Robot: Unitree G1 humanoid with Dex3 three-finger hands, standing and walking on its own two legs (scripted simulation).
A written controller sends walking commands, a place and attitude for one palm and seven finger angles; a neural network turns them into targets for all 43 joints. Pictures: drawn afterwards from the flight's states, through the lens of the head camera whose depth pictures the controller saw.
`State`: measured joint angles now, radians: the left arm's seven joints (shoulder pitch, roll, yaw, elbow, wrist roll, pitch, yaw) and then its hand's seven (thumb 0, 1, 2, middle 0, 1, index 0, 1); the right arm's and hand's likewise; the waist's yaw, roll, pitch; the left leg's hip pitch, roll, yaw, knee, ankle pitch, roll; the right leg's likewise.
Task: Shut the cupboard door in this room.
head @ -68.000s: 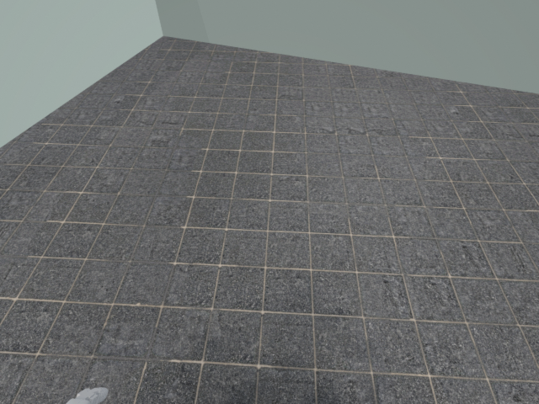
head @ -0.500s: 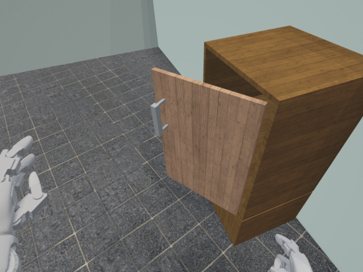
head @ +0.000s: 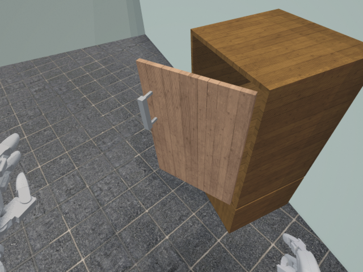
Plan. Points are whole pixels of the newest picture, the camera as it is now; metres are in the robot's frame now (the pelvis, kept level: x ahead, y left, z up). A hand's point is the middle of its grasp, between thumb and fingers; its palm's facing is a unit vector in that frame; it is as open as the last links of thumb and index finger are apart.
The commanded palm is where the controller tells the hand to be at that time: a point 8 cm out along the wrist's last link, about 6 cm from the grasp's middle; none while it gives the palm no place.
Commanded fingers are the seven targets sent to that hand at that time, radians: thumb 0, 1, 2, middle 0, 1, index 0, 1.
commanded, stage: step back with the hand held close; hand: left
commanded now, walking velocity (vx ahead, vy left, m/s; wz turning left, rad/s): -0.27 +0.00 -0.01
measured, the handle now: (148, 110) +0.64 +0.17 -0.02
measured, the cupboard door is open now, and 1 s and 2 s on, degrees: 34 34 34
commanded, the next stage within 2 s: stop stepping back and stand still in 1.60 s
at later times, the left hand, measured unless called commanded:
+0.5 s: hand out of the picture +0.14 +0.28 +0.16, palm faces +0.43 -0.77 -0.47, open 7.4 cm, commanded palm +0.09 +0.31 +0.18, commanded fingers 0.00 0.90 0.90 -0.20 -0.30 -0.20 -0.30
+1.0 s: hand out of the picture +0.11 +0.29 +0.16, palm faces +0.43 -0.78 -0.46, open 7.4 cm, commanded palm +0.05 +0.32 +0.18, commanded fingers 0.00 0.90 0.90 -0.20 -0.30 -0.20 -0.30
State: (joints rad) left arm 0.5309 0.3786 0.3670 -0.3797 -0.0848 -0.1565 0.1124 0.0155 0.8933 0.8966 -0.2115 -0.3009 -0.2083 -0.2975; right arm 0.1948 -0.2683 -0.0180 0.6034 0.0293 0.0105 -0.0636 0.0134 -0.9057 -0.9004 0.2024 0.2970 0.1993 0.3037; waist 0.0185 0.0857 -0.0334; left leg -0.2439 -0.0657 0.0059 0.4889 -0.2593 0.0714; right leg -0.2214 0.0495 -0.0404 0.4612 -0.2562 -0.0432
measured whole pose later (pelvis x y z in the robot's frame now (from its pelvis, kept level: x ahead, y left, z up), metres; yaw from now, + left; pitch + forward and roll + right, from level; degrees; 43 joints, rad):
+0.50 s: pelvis -0.06 +0.02 -0.01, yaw -1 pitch +1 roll -2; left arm 0.54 0.42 0.42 -0.45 -0.04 -0.20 0.14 0.02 0.89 0.90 -0.21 -0.30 -0.21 -0.30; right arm 0.23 -0.25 -0.01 0.55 0.02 0.01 -0.08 0.01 -0.90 -0.90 0.20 0.30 0.20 0.30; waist 0.01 0.02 -0.04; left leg -0.39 -0.06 0.03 0.59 -0.23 0.10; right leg -0.35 0.05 -0.04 0.54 -0.20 -0.02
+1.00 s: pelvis -0.10 +0.02 -0.02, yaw +0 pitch +1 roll -3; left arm 0.53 0.44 0.47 -0.51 -0.01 -0.28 0.15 0.01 0.89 0.90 -0.22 -0.30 -0.21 -0.30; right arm 0.25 -0.23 -0.01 0.59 0.00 -0.04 -0.06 0.01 -0.90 -0.90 0.20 0.30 0.20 0.30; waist -0.03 0.00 -0.01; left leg -0.49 -0.03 0.04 0.69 -0.22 0.11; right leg -0.44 0.07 -0.04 0.60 -0.18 -0.01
